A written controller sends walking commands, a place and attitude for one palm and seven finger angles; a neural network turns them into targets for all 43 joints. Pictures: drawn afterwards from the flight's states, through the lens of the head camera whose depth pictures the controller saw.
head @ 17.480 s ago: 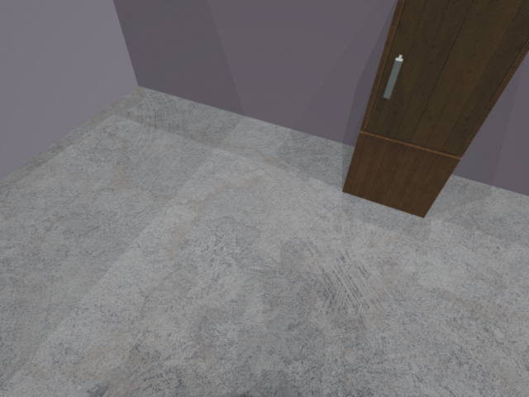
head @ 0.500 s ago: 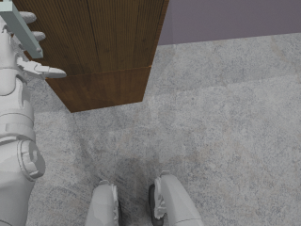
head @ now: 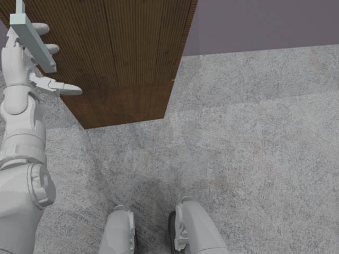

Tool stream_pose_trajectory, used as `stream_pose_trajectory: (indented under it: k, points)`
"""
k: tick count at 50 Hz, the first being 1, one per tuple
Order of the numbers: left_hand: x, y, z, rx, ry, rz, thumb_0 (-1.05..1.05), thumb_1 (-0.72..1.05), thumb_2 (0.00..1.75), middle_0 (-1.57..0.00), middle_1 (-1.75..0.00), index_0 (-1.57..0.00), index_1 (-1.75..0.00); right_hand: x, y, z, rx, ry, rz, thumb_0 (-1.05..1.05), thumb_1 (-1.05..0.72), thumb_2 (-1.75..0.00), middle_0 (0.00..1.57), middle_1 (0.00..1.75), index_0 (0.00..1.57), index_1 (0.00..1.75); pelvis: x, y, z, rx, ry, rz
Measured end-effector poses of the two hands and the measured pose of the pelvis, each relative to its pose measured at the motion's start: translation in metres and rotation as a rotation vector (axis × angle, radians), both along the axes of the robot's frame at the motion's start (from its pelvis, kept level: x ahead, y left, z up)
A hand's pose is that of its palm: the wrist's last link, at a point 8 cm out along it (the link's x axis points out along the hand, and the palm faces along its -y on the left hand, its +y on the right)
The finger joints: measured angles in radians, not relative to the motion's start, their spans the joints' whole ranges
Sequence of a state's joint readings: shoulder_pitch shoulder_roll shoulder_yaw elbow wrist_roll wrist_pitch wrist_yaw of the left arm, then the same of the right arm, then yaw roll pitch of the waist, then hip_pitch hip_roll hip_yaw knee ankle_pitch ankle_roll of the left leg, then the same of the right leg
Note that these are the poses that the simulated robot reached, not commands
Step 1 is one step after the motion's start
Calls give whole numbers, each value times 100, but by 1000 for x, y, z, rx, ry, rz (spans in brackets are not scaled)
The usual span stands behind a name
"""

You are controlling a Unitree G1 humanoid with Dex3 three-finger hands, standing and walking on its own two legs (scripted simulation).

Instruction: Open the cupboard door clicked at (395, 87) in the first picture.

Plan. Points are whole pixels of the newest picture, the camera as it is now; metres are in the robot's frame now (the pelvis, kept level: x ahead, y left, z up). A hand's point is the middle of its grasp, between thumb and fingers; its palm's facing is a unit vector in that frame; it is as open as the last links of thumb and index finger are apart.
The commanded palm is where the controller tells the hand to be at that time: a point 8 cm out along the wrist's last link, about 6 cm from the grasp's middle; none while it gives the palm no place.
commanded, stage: close the thumb around the handle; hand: left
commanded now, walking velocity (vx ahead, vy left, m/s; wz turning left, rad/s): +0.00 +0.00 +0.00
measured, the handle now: (36, 39) +0.57 +0.25 +0.04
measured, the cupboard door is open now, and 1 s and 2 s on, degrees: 1 1 45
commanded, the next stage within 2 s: pull the door open along its arc in 0.76 s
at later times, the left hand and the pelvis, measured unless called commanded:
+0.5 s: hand (51, 64) +0.52 +0.22 +0.03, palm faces +0.13 -0.99 -0.02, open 8.9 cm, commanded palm +0.50 +0.24 +0.03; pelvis +0.00 +0.00 +0.00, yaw +0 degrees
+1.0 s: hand (52, 64) +0.52 +0.22 +0.03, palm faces +0.13 -0.99 -0.02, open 6.0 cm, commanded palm +0.48 +0.24 +0.03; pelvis -0.01 +0.00 +0.00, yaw -1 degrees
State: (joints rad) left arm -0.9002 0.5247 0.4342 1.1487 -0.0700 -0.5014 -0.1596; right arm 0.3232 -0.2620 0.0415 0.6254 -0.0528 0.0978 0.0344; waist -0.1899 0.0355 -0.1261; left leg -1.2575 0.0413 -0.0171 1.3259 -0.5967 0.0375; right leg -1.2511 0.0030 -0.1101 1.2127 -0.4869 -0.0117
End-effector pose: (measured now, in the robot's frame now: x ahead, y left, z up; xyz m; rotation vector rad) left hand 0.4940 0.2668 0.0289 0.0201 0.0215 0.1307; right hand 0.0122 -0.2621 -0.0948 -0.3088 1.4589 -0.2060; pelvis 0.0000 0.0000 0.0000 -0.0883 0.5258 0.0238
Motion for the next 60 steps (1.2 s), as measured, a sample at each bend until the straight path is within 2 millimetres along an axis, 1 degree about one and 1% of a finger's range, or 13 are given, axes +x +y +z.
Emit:
stream_pose_trajectory:
  k: [7,12,17,23,31,34,43,51,56,60]
  points:
    - [0,1,0,-2,-6,-6,-2,-48,30,-28,-120,-26,-120,7,1,-1,0,-16,2,0,-90,-90,20,30,20,30,0,1,0,-1,-1,-1]
    - [-1,1,0,-6,-5,-6,-2,-36,35,-29,-121,-27,-121,7,5,-3,9,-18,-1,0,-90,-90,20,30,21,30,-1,2,0,-1,-3,-2]
    - [-1,1,0,-4,-5,-7,-1,-15,44,-30,-124,-29,-124,3,8,-4,13,-13,-2,0,-90,-90,20,30,21,30,-2,3,-2,-3,-1,0]
    - [-1,1,0,-5,-4,-2,-1,15,58,-32,-127,-31,-127,-4,11,-6,19,2,-8,0,-90,-90,20,30,21,30,-4,4,-2,-3,-1,-1]
    - [0,3,0,-5,-7,-5,0,58,76,-36,-132,-35,-132,-12,10,-5,9,12,-11,0,-90,-90,20,30,21,30,-7,5,-4,-5,0,1]
    - [2,2,0,-6,-8,-8,0,70,81,-37,-133,-36,-133,-14,9,-4,3,17,-9,0,-90,-90,20,30,21,30,-8,5,-5,-6,2,2]
    - [1,2,0,-10,-7,-1,1,70,80,-34,-135,-34,-135,-16,8,-3,0,11,-18,0,-90,-90,20,30,21,30,-8,5,-4,-6,1,-3]
    - [-2,1,0,-4,-5,-2,0,71,79,-34,-135,-33,-135,-12,9,-2,11,0,-29,1,-90,-90,20,30,21,30,-5,5,-2,-2,-3,-12]
    - [-15,-2,0,-3,-4,-7,0,70,75,-35,-135,-33,-135,-4,12,0,36,-19,-41,1,-90,-90,20,30,21,30,-1,4,4,5,-14,-21]
    - [-34,-8,1,-2,0,-23,0,69,72,-35,-135,-33,-135,11,14,4,57,-57,-44,1,-90,-90,20,30,21,30,4,4,11,13,-27,-26]
